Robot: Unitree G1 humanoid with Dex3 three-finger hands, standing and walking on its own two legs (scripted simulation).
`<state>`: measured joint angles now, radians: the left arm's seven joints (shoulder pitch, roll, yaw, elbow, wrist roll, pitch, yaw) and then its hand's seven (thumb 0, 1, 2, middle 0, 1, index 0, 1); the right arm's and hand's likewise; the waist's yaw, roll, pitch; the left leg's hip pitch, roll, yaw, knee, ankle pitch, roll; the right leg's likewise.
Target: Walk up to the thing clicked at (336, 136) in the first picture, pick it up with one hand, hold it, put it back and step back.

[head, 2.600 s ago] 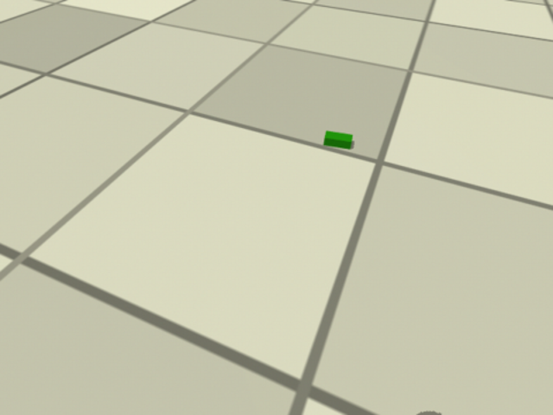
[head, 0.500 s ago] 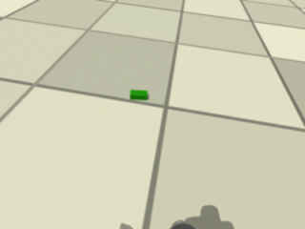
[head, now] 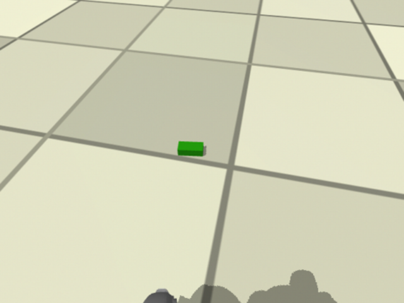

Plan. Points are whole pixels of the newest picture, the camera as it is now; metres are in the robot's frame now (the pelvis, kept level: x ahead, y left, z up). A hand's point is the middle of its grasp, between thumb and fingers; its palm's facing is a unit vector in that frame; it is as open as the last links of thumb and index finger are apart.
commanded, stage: walk up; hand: left
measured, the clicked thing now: (190, 148) +1.16 +0.15 -0.74
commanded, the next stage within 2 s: none
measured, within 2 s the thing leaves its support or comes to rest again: neither
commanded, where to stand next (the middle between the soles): +0.79 -0.08 m, yaw +2 degrees
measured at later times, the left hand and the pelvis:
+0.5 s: hand (114, 225) +0.34 +0.26 -0.13, palm faces -0.10 -0.93 -0.37, open 7.4 cm; pelvis +0.24 -0.02 -0.01, yaw -1 degrees
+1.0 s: hand (137, 194) +0.45 +0.23 -0.16, palm faces +0.00 -0.94 -0.35, open 7.4 cm; pelvis +0.44 -0.05 -0.01, yaw +2 degrees
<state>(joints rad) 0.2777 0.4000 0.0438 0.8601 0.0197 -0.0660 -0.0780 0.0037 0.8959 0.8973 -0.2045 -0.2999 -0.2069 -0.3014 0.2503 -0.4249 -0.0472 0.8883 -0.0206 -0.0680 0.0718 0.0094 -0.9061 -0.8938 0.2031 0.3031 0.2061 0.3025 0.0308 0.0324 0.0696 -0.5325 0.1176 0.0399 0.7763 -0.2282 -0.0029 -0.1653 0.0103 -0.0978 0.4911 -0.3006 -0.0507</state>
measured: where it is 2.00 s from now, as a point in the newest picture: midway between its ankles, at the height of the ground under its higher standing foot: (225, 205)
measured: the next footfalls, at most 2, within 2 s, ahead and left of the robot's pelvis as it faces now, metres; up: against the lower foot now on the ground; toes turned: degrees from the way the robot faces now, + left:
left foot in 0.12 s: +0.22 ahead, +0.14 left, +0.00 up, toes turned +7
right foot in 0.54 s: +0.41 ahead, -0.17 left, +0.00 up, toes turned -6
